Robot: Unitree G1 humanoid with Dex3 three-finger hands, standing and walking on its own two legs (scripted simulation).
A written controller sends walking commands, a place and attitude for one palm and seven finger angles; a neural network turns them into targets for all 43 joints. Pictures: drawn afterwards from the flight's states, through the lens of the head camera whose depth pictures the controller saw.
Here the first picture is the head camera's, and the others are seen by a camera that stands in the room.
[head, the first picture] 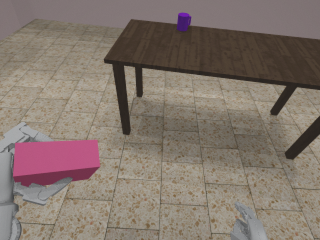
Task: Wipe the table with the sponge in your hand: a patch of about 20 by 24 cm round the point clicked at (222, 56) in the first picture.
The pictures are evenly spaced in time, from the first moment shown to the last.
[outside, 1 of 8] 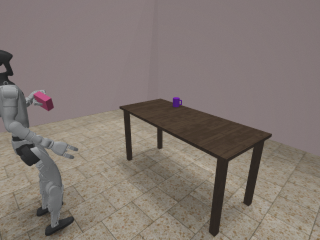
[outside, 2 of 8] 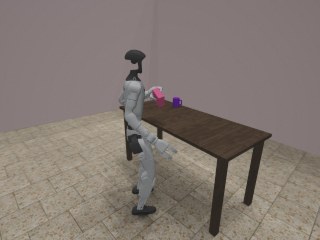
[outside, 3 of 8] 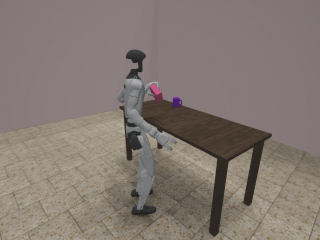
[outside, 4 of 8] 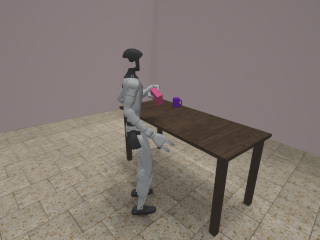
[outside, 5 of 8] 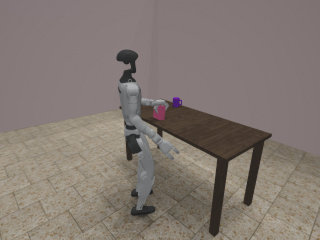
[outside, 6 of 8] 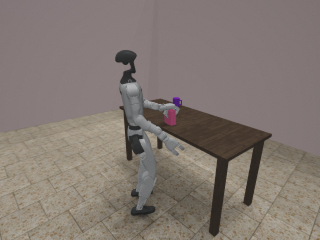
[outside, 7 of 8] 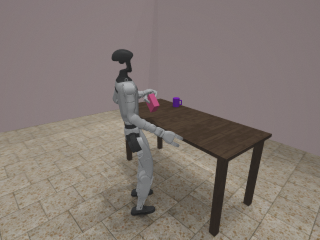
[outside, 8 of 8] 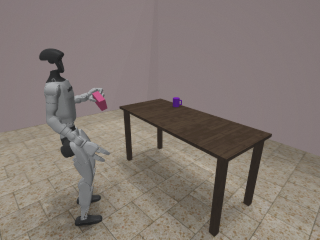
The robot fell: no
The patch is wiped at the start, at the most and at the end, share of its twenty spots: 0.00 1.00 1.00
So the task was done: yes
